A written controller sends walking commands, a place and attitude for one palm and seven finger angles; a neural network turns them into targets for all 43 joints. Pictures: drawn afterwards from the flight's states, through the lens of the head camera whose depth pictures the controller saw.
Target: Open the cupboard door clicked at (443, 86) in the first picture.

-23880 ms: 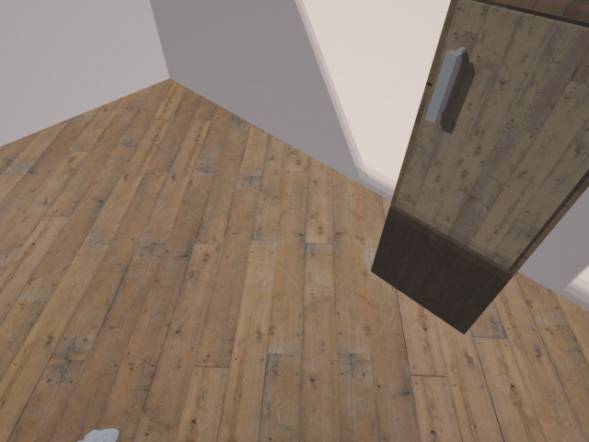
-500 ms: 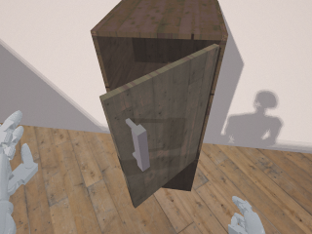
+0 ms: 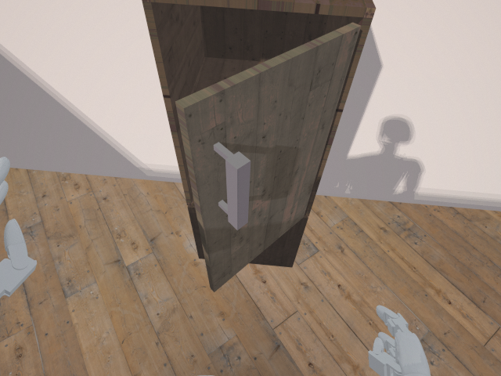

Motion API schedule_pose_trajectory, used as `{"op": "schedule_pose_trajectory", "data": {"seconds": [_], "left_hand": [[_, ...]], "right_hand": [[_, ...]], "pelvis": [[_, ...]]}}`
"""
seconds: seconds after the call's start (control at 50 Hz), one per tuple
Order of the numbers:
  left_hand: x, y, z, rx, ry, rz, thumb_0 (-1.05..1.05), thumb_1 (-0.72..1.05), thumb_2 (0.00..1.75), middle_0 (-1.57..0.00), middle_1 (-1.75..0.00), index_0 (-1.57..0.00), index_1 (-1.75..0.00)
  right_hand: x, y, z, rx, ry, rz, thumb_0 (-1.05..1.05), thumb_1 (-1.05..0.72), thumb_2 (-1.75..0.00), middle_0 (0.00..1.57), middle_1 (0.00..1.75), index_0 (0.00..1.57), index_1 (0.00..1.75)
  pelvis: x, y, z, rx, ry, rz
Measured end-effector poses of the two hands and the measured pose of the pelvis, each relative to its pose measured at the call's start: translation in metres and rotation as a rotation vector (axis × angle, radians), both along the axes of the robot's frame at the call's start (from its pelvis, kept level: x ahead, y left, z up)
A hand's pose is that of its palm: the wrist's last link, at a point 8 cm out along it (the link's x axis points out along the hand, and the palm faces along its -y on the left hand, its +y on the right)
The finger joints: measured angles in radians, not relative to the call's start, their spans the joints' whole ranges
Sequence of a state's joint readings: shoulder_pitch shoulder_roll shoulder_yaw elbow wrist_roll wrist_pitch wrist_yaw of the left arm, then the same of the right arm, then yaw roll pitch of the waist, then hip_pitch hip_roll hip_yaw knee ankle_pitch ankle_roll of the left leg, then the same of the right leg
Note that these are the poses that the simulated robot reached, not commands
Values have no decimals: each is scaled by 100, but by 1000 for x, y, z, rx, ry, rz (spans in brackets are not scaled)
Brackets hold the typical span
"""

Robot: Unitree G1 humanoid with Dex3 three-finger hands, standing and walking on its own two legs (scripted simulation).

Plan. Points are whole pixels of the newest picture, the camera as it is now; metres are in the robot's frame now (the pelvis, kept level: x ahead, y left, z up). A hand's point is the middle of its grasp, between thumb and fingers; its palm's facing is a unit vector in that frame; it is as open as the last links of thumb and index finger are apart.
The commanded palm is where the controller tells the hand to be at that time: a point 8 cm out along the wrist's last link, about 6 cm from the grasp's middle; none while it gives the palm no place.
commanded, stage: step back with the hand held close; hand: left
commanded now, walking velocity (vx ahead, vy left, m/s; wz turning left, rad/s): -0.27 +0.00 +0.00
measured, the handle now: (229, 187) +0.38 +0.07 +0.10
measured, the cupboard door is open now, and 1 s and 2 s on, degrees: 48 48 48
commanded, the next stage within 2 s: stop stepping back and stand still in 0.64 s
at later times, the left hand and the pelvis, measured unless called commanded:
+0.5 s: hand out of the picture +0.14 +0.29 +0.18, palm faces +0.46 -0.78 -0.43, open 7.4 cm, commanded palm +0.07 +0.32 +0.19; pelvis -0.06 +0.02 +0.00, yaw +1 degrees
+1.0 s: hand out of the picture +0.05 +0.27 +0.17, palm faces +0.33 -0.81 -0.48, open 7.4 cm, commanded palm -0.01 +0.31 +0.19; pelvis -0.16 +0.01 +0.00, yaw -1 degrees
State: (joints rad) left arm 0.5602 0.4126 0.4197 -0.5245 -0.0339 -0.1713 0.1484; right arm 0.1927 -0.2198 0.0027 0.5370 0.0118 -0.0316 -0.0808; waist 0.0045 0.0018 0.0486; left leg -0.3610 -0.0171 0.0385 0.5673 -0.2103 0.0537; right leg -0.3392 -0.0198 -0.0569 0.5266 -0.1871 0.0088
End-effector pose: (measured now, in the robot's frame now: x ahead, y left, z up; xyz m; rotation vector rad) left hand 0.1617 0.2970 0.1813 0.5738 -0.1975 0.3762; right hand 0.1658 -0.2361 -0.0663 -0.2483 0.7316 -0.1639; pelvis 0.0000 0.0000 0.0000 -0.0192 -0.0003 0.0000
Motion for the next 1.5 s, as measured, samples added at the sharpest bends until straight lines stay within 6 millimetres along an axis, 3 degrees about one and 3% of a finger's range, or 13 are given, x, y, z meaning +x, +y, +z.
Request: {"op": "schedule_pose_trajectory", "data": {"seconds": [0.22, 0.36, 0.5, 0.62, 0.7, 0.8, 0.9, 0.98, 1.08, 1.16, 1.22, 1.38, 1.5], "left_hand": [[-33, 2, -1, -1, -96, 19, 2, 89, 90, -21, -30, -21, -31], [-42, 14, -7, -27, -134, -36, 2, 88, 90, -21, -30, -21, -31], [-63, 33, 11, -8, -138, -4, 2, 88, 90, -21, -30, -21, -31], [-80, 20, 12, -74, -114, -37, 2, 89, 90, -21, -30, -20, -31], [-92, 5, 6, -15, -94, -111, 2, 89, 90, -20, -30, -20, -31], [-101, -4, 8, -9, -99, -187, 2, 89, 90, -21, -30, -21, -31], [-109, 8, 1, -28, -76, -145, 1, 88, 90, -21, -30, -21, -31], [-136, 12, 4, -13, -26, -100, 2, 89, 90, -21, -30, -21, -31], [-168, 20, 3, -28, -46, -46, 2, 88, 90, -21, -30, -21, -31], [-167, 39, -6, -79, -109, 25, 1, 88, 90, -21, -30, -21, -31], [-162, 49, -8, -98, -109, 35, 2, 89, 90, -21, -30, -21, -31], [-177, 27, 15, -14, -74, -77, 2, 89, 90, -21, -30, -20, -31], [-197, 24, 10, 7, 2, -22, 1, 89, 90, -21, -30, -21, -31]], "right_hand": [[-34, 5, -12, -7, 10, 32, 1, -90, -89, 20, 30, 21, 30], [-58, 6, -10, -66, 40, -3, 1, -90, -89, 20, 30, 21, 30], [-78, 28, 6, -33, 33, 13, 1, -90, -89, 20, 30, 21, 30], [-83, 41, 12, 3, 5, 69, 1, -90, -89, 20, 30, 21, 30], [-90, 37, 1, 24, -35, 83, 1, -90, -89, 20, 30, 21, 30], [-124, 22, -4, 5, -15, -2, 1, -90, -89, 20, 30, 21, 30], [-162, 8, -1, -26, -21, -75, 1, -90, -89, 20, 30, 21, 30], [-192, 2, 1, -20, 5, -68, 1, -90, -89, 20, 30, 21, 30], [-219, -3, -3, -49, 90, -71, 1, -90, -89, 20, 30, 21, 30], [-220, 1, -12, -85, 98, -62, 1, -90, -89, 20, 30, 21, 30], [-212, 16, -8, -60, 54, -58, 1, -90, -89, 20, 30, 20, 30], [-199, 64, 12, 81, -110, 22, 1, -90, -89, 20, 30, 21, 30], [-205, 60, -5, 107, -44, 45, 1, -90, -89, 20, 30, 21, 30]], "pelvis": [[-27, 0, -10, -9, -15, 14], [-45, 15, -15, -34, -24, 19], [-62, 18, 4, -72, 18, 14], [-82, 16, 11, -70, 78, -7], [-110, 9, -4, -10, 85, -64], [-122, 13, -6, -28, 24, -76], [-138, 14, -5, -2, 4, -61], [-154, 12, 1, -5, 9, -13], [-153, 18, 5, 10, 25, -40], [-153, 33, -1, 0, 14, 2], [-164, 40, 0, 19, -14, -8], [-187, 36, 9, 27, -16, -39], [-194, 28, 7, 22, -3, -36]]}}
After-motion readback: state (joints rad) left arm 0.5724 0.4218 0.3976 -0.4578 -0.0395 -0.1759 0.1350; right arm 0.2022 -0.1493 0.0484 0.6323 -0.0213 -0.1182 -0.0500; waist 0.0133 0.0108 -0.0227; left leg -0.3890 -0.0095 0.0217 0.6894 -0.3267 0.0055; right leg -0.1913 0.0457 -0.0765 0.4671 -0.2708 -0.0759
